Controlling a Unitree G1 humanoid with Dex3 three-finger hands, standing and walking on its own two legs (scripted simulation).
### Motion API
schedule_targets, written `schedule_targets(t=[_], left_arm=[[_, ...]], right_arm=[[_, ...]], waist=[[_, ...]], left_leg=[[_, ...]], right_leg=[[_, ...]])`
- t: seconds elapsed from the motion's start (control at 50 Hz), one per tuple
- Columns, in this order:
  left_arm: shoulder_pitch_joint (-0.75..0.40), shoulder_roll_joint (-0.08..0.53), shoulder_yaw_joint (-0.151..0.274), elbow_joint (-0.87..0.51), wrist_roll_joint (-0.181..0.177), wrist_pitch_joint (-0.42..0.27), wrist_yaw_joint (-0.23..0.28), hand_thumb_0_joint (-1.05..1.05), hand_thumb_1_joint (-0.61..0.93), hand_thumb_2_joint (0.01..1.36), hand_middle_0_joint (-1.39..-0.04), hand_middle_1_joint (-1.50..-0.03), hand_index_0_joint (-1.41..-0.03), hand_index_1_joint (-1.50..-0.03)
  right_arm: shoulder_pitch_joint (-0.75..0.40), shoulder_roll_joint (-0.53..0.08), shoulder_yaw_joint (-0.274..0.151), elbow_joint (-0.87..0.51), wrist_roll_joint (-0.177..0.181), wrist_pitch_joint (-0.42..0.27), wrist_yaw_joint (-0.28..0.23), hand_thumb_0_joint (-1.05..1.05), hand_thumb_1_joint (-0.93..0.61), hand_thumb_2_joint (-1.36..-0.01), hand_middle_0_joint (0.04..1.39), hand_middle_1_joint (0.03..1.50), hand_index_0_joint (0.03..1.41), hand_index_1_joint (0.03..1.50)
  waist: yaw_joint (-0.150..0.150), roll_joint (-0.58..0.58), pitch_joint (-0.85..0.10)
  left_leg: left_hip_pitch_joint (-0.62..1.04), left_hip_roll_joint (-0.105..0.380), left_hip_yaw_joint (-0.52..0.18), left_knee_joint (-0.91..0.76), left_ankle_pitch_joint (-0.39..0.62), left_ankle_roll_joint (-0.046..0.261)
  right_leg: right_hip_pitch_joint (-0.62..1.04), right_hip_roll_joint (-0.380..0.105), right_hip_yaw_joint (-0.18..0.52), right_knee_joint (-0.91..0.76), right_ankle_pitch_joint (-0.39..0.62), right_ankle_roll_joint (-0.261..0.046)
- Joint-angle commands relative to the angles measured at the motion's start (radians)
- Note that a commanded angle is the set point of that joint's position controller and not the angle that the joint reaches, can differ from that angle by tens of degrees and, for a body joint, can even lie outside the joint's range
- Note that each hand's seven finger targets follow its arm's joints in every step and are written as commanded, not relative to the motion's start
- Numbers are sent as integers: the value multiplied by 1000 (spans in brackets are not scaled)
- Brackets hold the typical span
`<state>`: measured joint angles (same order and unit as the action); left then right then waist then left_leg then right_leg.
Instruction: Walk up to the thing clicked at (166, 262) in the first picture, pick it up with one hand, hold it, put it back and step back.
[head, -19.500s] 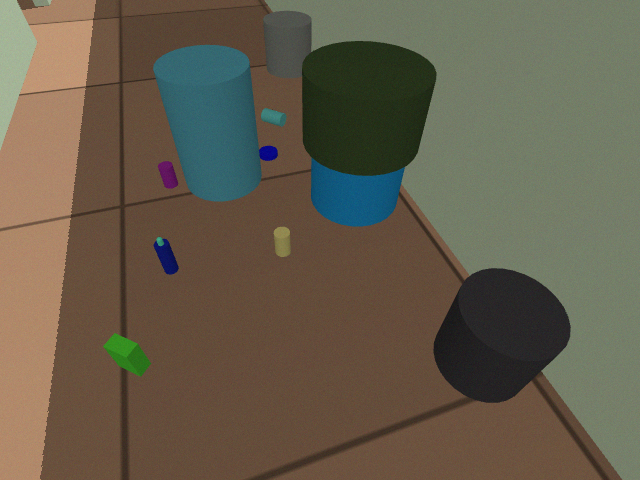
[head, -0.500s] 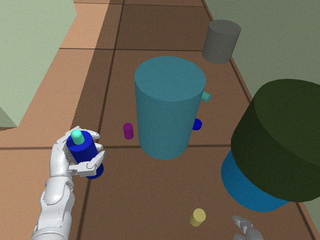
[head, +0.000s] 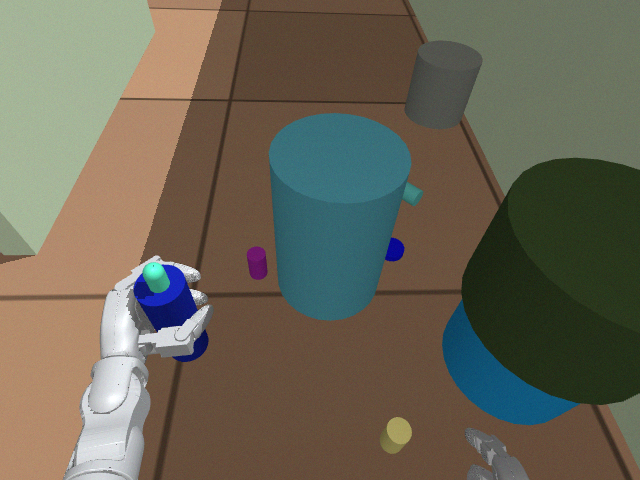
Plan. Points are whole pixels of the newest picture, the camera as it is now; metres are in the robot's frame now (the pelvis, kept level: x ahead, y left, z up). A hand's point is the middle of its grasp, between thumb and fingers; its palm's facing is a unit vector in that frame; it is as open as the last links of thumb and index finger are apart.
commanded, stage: crouch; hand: left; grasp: from the side
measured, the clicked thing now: (172, 310) +0.33 +0.17 +0.04
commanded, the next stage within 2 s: lower in 1.84 s
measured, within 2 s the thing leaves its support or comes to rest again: neither
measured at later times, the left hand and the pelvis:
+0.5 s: hand (195, 351) +0.33 +0.17 -0.08, palm faces +0.07 -1.00 +0.01, open 7.2 cm; pelvis -0.01 +0.00 -0.07, yaw +0 degrees
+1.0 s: hand (215, 392) +0.35 +0.19 -0.33, palm faces +0.09 -1.00 -0.02, open 7.2 cm; pelvis -0.06 -0.01 -0.28, yaw -3 degrees
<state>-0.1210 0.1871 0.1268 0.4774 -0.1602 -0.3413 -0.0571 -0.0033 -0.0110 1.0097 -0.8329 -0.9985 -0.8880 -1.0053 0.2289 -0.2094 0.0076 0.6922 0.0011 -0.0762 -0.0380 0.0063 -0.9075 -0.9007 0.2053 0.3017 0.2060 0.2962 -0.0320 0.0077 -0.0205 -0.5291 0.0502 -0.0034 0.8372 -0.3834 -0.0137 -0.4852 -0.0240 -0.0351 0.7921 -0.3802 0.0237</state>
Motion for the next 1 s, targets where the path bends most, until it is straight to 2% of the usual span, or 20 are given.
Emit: schedule_targets(t=[0.0, 0.04, 0.16, 0.2, 0.22, 0.26, 0.3, 0.34, 0.42, 0.54, 0.62, 0.64, 0.68, 0.78, 0.8, 0.84, 0.86, 0.92, 0.96, 0.98], left_arm=[[-363, 137, 54, -339, -21, -121, 3, 0, 553, 1183, -1271, -1311, -1280, -1303], [-372, 148, 66, -312, -16, -129, 10, 0, 551, 1187, -1261, -1306, -1268, -1300], [-388, 126, 71, -218, -14, -166, 2, 0, 552, 1202, -1268, -1321, -1276, -1315], [-390, 101, 53, -173, -16, -190, -8, 0, 549, 1190, -1271, -1327, -1283, -1317], [-397, 124, 80, -139, -12, -207, -12, 0, 528, 1198, -1265, -1327, -1276, -1319], [-414, 119, 74, -108, -10, -246, -22, 0, 515, 1184, -1270, -1329, -1283, -1319], [-416, 135, 99, -74, -7, -286, -27, 0, 477, 1192, -1272, -1341, -1283, -1332], [-440, 124, 85, -44, -8, -325, -44, 0, 446, 1196, -1275, -1344, -1286, -1338], [-436, 155, 130, 41, -16, -411, -68, 0, 393, 1182, -1290, -1347, -1299, -1343], [-515, 195, 169, 86, -32, -507, -98, 0, 403, 1178, -1272, -1312, -1273, -1315], [-521, 217, 169, 92, -22, -527, -107, 0, 431, 1208, -1267, -1312, -1264, -1320], [-538, 242, 196, 77, -27, -529, -105, 0, 450, 1217, -1275, -1319, -1270, -1328], [-565, 227, 179, 85, -26, -524, -107, 0, 461, 1252, -1282, -1337, -1274, -1349], [-614, 295, 252, 149, -31, -524, -119, 0, 474, 1283, -1289, -1371, -1287, -1379], [-654, 272, 228, 149, -26, -529, -126, 0, 482, 1292, -1279, -1365, -1276, -1374], [-669, 322, 284, 186, -19, -537, -121, 0, 467, 1287, -1275, -1360, -1271, -1371], [-684, 303, 264, 222, -13, -538, -128, 0, 465, 1287, -1283, -1372, -1282, -1379], [-744, 369, 309, 262, 7, -554, -129, 0, 440, 1284, -1285, -1376, -1284, -1384], [-748, 363, 315, 298, 9, -562, -130, 0, 421, 1277, -1283, -1375, -1284, -1382], [-769, 375, 332, 287, 5, -568, -132, 0, 415, 1295, -1286, -1383, -1286, -1392]], right_arm=[[-37, -136, -53, -129, 0, -47, -7, 0, -878, -901, 199, 300, 200, 300], [-48, -131, -51, -127, 1, -41, -5, 0, -879, -902, 199, 299, 200, 299], [-31, -142, -65, -109, -8, -39, 5, 0, -872, -900, 199, 300, 200, 300], [-38, -140, -66, -107, -11, -41, 12, 0, -875, -900, 199, 300, 200, 300], [-34, -143, -69, -99, -12, -42, 16, 0, -877, -901, 199, 300, 200, 300], [-46, -146, -74, -103, -16, -42, 24, 0, -878, -900, 199, 299, 200, 299], [-29, -151, -80, -97, -21, -42, 32, 0, -882, -901, 199, 300, 200, 300], [-16, -160, -85, -95, -27, -42, 42, 0, -883, -901, 199, 300, 200, 300], [-15, -166, -82, -93, -38, -41, 55, 0, -894, -903, 199, 300, 200, 300], [-31, -195, -82, -94, -47, -40, 62, 0, -888, -904, 198, 300, 199, 300], [-19, -212, -80, -82, -56, -32, 65, 0, -895, -907, 198, 300, 199, 300], [-27, -213, -81, -82, -57, -29, 67, 0, -895, -907, 199, 300, 199, 300], [-18, -215, -83, -74, -61, -23, 67, 0, -899, -910, 199, 300, 199, 300], [-19, -218, -77, -43, -70, -18, 73, 0, -905, -910, 199, 300, 200, 300], [-19, -217, -75, -38, -75, -16, 78, 0, -903, -910, 199, 300, 200, 300], [-17, -217, -70, -26, -82, -11, 82, 0, -902, -910, 199, 300, 200, 300], [-31, -216, -69, -28, -85, -12, 82, 0, -901, -908, 199, 300, 200, 300], [-34, -219, -59, -21, -98, -6, 91, 0, -904, -909, 199, 300, 200, 300], [-48, -221, -54, -28, -103, -5, 95, 0, -903, -908, 199, 300, 200, 300], [-41, -229, -54, -25, -105, -6, 100, 0, -904, -909, 199, 300, 200, 300]], waist=[[3, 41, -309], [1, 29, -264], [-11, 12, -281], [-15, 11, -247], [-15, 10, -246], [-14, 29, -259], [-14, 30, -333], [-28, 41, -375], [-24, 41, -478], [-27, 124, -594], [-29, 148, -721], [-16, 156, -735], [-36, 154, -771], [-49, 92, -812], [-66, 110, -804], [-52, 114, -814], [-64, 110, -791], [-65, 115, -805], [-67, 122, -748], [-68, 139, -792]], left_leg=[[164, -34, 2, -129, 188, 11], [130, -38, 7, -123, 168, 14], [91, -33, 2, -82, 164, 16], [41, -35, 2, -62, 117, 17], [21, -35, -3, -50, 94, 18], [-25, -37, -5, -15, 58, 15], [-44, -36, -12, 40, 83, 14], [-91, -33, -22, 103, 95, 15], [-246, -40, -25, 276, 107, 24], [-436, -38, -63, 451, 16, 10], [-489, -36, -68, 579, 123, 8], [-517, -39, -63, 603, 117, 10], [-566, -39, -59, 661, 112, 14], [-729, -37, -52, 816, 88, 31], [-751, -38, -52, 832, 60, 30], [-811, -38, -45, 875, 36, 28], [-849, -38, -45, 893, -17, 28], [-956, -40, -31, 968, -65, 29], [-1029, -42, -26, 985, -169, 23], [-1009, -40, -31, 1004, -156, 21]], right_leg=[[89, 32, -9, -108, 226, -30], [76, 29, -4, -115, 212, -28], [12, 28, -2, -71, 210, -31], [-35, 26, 0, -49, 170, -32], [-60, 27, -3, -34, 146, -33], [-115, 26, 0, 9, 110, -38], [-151, 26, -1, 63, 129, -38], [-230, 30, -4, 131, 129, -43], [-375, 31, -1, 281, 128, -44], [-660, 36, -17, 512, 4, -59], [-770, 37, -22, 645, 63, -64], [-780, 38, -16, 665, 60, -65], [-823, 39, -8, 698, 60, -63], [-882, 37, 12, 797, 69, -51], [-926, 38, 9, 822, 43, -55], [-956, 39, 6, 865, 16, -56], [-997, 40, 3, 883, -28, -57], [-1036, 40, 9, 945, -68, -56], [-1087, 40, 4, 974, -162, -58], [-1111, 41, -9, 1005, -149, -61]])
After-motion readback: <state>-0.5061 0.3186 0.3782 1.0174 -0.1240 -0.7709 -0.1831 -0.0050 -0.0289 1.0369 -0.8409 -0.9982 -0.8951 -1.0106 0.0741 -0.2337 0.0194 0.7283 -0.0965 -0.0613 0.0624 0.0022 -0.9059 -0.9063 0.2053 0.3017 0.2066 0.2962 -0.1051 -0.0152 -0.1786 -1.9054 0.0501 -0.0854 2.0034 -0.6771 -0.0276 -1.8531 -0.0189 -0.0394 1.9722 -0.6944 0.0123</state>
